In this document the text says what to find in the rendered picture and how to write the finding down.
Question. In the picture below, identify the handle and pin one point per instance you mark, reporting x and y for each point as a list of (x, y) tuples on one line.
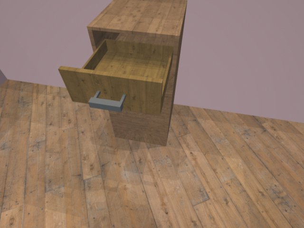
[(105, 104)]

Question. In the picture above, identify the cabinet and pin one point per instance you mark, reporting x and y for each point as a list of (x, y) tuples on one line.
[(159, 22)]

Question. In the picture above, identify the drawer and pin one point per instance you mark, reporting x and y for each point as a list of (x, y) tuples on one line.
[(139, 70)]

